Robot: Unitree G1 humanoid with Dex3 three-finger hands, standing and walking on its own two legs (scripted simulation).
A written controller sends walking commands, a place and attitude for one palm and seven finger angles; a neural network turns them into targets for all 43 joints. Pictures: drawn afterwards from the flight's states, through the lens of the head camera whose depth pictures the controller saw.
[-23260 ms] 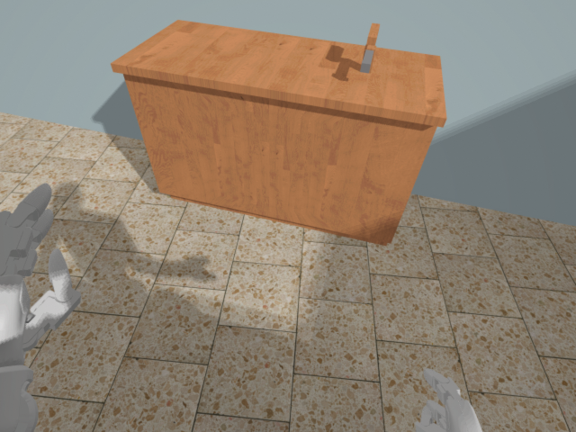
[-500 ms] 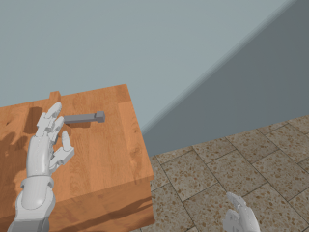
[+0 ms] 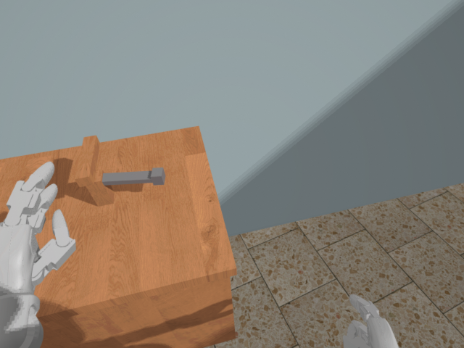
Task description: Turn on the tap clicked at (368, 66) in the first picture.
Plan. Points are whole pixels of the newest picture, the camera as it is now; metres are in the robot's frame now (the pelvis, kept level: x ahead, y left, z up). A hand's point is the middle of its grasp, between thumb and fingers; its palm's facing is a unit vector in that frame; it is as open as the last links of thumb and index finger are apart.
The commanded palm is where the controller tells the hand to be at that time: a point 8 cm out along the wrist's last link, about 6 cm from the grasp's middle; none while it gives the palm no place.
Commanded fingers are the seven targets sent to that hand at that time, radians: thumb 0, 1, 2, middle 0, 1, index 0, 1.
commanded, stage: draw the hand back beside the body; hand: left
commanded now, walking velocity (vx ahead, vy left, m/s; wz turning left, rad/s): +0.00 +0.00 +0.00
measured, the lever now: (158, 176) +0.45 +0.23 +0.02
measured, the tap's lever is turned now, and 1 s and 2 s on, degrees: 79 79 79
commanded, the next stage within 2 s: step back with the hand held close in 0.16 s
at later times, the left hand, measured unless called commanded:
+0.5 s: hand (68, 250) +0.19 +0.24 +0.15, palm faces +0.35 -0.84 -0.41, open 7.4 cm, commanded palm +0.14 +0.29 +0.17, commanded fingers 0.00 0.90 0.90 -0.20 -0.30 -0.20 -0.30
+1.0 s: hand (8, 313) +0.11 +0.27 +0.15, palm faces +0.40 -0.82 -0.41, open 7.4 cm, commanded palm +0.06 +0.31 +0.17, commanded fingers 0.00 0.90 0.90 -0.20 -0.30 -0.20 -0.30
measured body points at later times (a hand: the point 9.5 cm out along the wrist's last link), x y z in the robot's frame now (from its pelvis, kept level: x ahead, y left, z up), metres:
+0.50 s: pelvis -0.02 +0.01 +0.00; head -0.01 -0.01 +0.45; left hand +0.17 +0.29 +0.17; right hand +0.16 -0.23 -0.09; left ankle -0.02 +0.13 -0.74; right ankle -0.03 -0.11 -0.74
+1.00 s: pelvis -0.10 +0.03 -0.01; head -0.08 +0.03 +0.44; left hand +0.08 +0.31 +0.17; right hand +0.07 -0.21 -0.09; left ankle -0.02 +0.13 -0.74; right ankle -0.03 -0.11 -0.74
